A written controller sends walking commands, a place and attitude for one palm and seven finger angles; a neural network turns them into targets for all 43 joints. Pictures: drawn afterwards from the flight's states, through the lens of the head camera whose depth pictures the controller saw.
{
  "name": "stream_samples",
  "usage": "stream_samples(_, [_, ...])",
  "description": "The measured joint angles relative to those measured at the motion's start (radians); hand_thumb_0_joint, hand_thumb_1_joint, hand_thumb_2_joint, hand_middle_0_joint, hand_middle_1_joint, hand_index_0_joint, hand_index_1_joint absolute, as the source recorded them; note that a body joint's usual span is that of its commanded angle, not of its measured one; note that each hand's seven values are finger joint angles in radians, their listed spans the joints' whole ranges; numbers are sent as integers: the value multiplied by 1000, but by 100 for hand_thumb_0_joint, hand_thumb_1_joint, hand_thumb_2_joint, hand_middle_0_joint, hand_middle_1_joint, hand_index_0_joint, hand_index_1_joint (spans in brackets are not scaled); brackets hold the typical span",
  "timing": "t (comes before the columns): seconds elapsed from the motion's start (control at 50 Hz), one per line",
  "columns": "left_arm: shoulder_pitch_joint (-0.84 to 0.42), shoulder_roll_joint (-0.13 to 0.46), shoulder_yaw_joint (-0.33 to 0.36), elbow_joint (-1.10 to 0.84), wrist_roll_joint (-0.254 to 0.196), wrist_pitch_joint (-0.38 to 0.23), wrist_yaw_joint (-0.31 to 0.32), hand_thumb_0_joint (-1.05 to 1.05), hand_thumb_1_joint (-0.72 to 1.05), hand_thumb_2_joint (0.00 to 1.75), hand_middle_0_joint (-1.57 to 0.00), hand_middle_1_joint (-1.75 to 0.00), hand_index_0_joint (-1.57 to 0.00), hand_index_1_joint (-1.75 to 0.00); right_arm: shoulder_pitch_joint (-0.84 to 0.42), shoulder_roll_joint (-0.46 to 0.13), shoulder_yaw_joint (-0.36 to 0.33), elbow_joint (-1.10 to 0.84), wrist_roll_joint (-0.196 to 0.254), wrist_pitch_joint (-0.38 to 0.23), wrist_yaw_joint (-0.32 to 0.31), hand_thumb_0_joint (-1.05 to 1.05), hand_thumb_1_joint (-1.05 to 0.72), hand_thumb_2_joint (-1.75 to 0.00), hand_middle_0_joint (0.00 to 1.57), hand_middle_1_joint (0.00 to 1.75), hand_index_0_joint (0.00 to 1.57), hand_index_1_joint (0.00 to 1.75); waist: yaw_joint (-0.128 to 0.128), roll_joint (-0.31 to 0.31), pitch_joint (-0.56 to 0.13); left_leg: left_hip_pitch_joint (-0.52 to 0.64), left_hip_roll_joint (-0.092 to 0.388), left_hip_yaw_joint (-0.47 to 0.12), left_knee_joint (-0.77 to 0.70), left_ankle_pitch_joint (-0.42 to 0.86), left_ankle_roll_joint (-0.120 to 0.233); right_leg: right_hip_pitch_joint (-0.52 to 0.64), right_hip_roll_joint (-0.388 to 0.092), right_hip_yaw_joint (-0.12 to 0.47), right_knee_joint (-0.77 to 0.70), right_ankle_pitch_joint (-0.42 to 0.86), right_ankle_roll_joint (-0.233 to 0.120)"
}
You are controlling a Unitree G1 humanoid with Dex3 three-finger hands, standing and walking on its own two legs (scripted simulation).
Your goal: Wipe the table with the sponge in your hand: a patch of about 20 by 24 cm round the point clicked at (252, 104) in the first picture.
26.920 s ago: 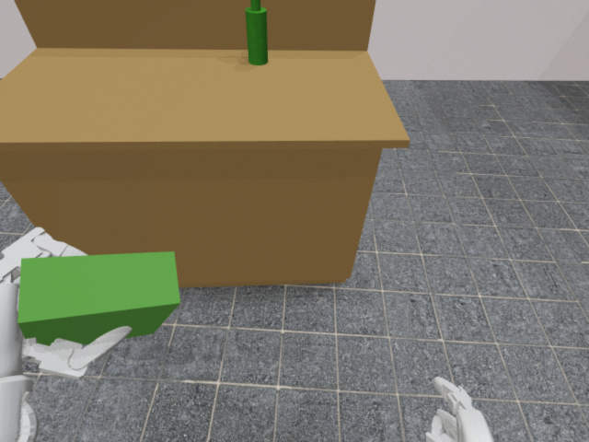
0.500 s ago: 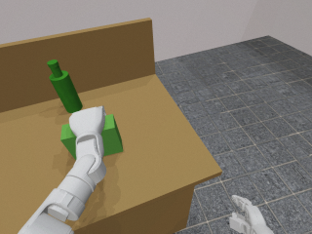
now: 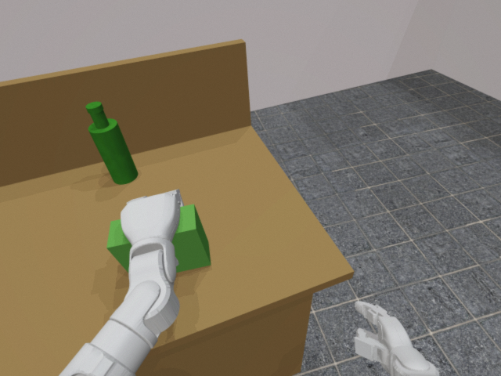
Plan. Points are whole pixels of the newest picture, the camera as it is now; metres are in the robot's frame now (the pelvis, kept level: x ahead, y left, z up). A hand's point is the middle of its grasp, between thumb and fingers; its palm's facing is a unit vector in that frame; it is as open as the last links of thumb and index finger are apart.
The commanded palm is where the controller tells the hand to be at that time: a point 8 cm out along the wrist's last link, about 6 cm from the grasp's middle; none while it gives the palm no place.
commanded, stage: wipe back along the third lane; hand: left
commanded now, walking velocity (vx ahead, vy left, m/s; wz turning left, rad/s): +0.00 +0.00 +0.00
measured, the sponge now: (167, 250) +0.31 +0.20 +0.03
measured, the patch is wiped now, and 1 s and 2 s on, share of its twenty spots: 0.90 0.90 0.90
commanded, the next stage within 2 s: slide back across to the middle lane in 1.06 s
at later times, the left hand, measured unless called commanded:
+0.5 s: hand (172, 257) +0.27 +0.17 +0.08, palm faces +0.10 -0.06 -0.99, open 9.6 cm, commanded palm +0.22 +0.15 +0.10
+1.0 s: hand (170, 258) +0.27 +0.17 +0.08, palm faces +0.10 -0.10 -0.99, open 9.6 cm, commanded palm +0.22 +0.16 +0.10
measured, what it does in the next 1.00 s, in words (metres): stands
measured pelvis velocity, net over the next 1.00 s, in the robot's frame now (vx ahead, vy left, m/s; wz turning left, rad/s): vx -0.02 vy -0.03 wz -0.03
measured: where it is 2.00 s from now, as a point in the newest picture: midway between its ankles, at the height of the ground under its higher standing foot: outside the picture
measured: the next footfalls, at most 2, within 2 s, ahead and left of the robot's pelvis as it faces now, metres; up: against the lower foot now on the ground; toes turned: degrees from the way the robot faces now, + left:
none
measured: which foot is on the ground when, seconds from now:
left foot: down 0.00-1.00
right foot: down 0.00-1.00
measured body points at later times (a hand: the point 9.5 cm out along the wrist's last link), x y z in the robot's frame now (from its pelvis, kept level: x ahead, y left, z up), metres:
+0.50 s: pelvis -0.02 -0.03 +0.00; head -0.06 -0.08 +0.45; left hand +0.26 +0.17 +0.13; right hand +0.22 -0.24 -0.08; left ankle -0.05 +0.10 -0.73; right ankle +0.00 -0.13 -0.73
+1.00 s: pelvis -0.02 -0.03 +0.00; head -0.05 -0.08 +0.45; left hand +0.26 +0.17 +0.13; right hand +0.21 -0.25 -0.08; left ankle -0.05 +0.10 -0.73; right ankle +0.00 -0.13 -0.73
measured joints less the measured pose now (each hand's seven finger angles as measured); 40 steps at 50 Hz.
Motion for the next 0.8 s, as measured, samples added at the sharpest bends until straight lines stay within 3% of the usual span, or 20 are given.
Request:
stream_samples(0.28, [42, 8, 9, -7, -9, 4, 10, 4, -44, 105, -68, -143, -75, -141, 27, -23, -15, 12, 5, -10, -4, 1, -91, -90, 20, 30, 20, 30, -17, 8, 12, 11, 12, 12, -7, 22, -18, -6, 13, 10, 17, 14, -17])
stream_samples(0.8, [148, 18, 81, -96, -33, -50, 9, 3, -44, 105, -68, -144, -75, -141, -6, -27, -16, 6, 2, -50, -26, 1, -91, -90, 20, 30, 20, 30, -6, 15, 16, 32, 41, 15, -28, 32, -43, 4, 42, 11, 11, 21, -43])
